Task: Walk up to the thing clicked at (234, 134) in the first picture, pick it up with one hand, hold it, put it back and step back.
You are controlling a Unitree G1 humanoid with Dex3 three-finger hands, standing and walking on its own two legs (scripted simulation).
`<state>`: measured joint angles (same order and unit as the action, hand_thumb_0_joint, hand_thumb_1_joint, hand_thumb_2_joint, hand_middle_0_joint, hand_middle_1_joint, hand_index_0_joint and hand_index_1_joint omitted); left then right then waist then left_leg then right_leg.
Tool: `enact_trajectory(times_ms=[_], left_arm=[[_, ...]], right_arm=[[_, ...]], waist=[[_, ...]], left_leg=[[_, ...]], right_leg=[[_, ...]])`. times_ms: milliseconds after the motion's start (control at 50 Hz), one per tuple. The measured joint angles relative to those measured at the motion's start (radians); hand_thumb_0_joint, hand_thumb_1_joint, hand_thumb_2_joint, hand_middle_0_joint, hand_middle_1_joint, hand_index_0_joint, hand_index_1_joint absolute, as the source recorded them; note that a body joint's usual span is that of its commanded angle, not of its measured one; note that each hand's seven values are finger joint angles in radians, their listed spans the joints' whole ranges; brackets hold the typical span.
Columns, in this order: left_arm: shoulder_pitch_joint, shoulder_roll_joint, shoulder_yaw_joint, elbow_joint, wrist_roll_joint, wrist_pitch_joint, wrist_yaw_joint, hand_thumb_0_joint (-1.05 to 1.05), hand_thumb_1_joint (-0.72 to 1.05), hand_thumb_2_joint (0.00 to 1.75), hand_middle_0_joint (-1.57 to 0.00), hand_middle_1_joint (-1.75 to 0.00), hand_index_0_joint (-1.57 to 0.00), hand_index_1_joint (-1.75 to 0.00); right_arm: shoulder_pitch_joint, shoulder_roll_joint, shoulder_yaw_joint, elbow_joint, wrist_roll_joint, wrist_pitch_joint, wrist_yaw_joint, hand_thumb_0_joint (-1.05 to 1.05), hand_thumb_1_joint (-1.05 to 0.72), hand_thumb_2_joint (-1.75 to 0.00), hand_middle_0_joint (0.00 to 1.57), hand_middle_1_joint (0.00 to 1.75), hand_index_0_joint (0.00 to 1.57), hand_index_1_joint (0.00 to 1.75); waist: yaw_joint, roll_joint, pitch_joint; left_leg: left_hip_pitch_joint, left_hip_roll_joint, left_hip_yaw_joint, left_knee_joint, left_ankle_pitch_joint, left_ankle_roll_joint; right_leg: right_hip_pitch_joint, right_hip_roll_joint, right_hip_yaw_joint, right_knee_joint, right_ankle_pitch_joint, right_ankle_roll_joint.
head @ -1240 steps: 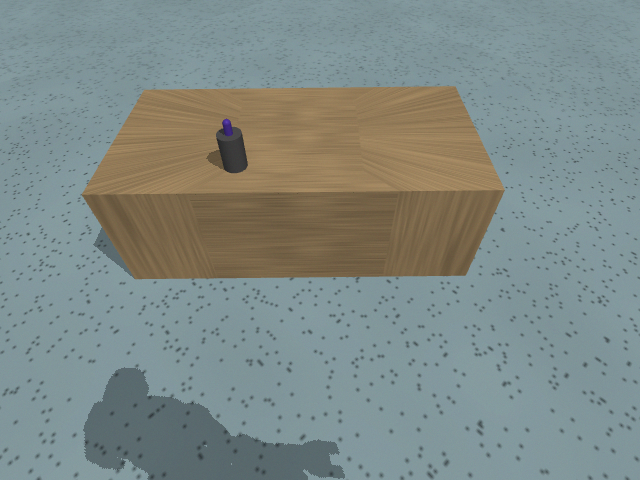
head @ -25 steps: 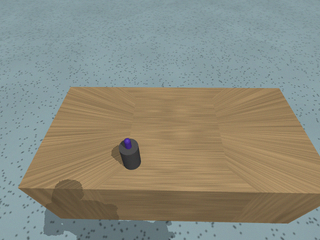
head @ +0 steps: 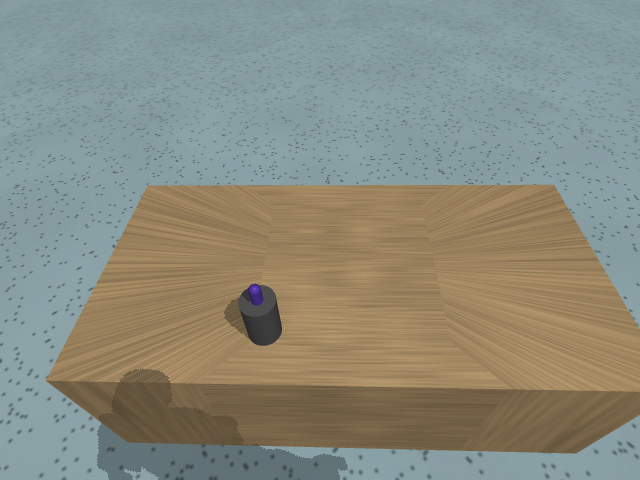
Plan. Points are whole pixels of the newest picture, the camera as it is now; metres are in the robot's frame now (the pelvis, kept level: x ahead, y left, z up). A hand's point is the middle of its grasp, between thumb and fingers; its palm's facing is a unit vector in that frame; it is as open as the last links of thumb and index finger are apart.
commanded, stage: stand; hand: left
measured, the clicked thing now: (259, 309) +0.50 +0.17 -0.24
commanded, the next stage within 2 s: step back in 1.52 s
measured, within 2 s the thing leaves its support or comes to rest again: neither
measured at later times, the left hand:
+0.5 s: hand out of the picture +0.08 +0.24 -0.15, palm faces -0.01 -0.94 -0.34, open 7.4 cm
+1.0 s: hand out of the picture +0.09 +0.24 -0.15, palm faces -0.02 -0.94 -0.35, open 7.4 cm
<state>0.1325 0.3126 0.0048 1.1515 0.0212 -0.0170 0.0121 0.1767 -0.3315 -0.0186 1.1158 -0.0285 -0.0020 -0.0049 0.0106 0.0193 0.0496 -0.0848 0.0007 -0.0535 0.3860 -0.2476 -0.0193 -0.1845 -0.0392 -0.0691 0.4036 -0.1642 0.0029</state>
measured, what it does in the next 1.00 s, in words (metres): stands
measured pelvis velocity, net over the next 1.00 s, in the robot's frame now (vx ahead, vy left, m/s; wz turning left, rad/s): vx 0.01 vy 0.00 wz -0.03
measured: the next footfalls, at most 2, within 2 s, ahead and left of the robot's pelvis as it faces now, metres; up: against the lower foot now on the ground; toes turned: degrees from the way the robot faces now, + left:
none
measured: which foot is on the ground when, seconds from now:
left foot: down 0.00-1.00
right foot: down 0.00-1.00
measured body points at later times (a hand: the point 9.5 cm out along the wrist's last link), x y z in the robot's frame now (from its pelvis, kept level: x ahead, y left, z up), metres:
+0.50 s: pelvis +0.01 +0.00 +0.00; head +0.02 -0.01 +0.45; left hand +0.08 +0.29 -0.13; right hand +0.07 -0.30 -0.14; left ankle -0.02 +0.14 -0.74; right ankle +0.04 -0.12 -0.74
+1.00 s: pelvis +0.01 +0.00 +0.00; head +0.02 -0.02 +0.45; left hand +0.09 +0.29 -0.13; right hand +0.07 -0.30 -0.14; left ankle -0.02 +0.14 -0.74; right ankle +0.04 -0.12 -0.74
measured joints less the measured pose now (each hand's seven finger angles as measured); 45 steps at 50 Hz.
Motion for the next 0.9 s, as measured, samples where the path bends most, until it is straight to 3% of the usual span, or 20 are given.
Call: enact_trajectory(times_ms=[900], left_arm=[[-0.044,0.007,0.002,0.031,-0.012,0.002,-0.007,0.00,0.90,0.90,-0.20,-0.30,-0.20,-0.30]], right_arm=[[-0.035,-0.017,0.016,0.020,0.008,-0.008,-0.002,0.01,-0.90,-0.89,0.21,0.30,0.20,0.30]], waist=[[-0.003,0.006,-0.001]], left_leg=[[0.055,0.015,0.020,-0.088,0.023,-0.007]], right_leg=[[0.032,0.016,0.017,-0.058,0.015,-0.005]])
